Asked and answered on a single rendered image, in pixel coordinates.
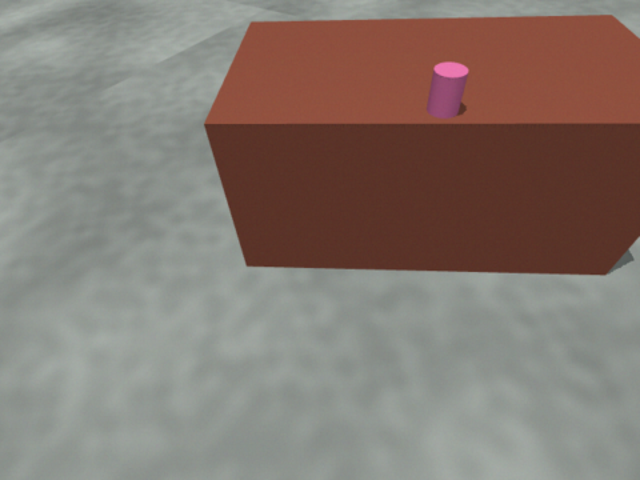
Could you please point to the can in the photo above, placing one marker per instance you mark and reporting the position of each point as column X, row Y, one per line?
column 446, row 91

